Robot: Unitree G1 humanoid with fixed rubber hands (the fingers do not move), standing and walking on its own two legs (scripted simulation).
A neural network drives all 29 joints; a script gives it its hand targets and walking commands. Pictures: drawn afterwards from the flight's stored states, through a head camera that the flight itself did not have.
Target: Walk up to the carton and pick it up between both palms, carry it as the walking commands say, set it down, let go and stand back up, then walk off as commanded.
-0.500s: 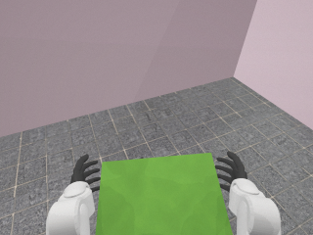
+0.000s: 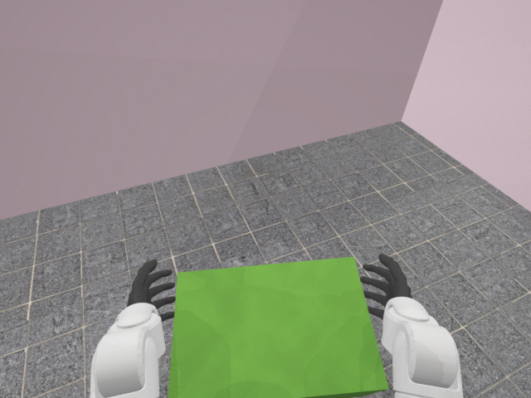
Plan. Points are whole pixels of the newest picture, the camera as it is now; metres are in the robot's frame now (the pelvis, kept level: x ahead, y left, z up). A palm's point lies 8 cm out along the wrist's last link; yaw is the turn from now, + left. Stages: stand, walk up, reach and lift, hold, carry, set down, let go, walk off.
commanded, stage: carry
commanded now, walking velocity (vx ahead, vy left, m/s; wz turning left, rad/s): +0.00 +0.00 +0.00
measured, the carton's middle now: (272, 336) +0.25 +0.00 -0.03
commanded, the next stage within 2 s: hold in 1.22 s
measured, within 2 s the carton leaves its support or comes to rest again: neither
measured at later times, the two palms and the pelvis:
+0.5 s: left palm (146, 302) +0.27 +0.18 +0.04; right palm (384, 295) +0.28 -0.17 +0.05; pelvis +0.02 +0.01 +0.00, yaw +0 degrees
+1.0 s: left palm (143, 306) +0.28 +0.19 +0.03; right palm (376, 301) +0.28 -0.16 +0.03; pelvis +0.02 +0.02 +0.00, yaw +0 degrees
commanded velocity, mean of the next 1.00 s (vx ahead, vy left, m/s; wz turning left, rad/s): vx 0.00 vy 0.00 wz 0.00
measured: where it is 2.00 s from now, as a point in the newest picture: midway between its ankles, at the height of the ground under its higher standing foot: outside the picture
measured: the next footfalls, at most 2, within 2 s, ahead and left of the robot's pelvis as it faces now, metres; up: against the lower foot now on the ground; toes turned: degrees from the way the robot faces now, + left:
none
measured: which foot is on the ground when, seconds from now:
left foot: down 0.00-1.00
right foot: down 0.00-1.00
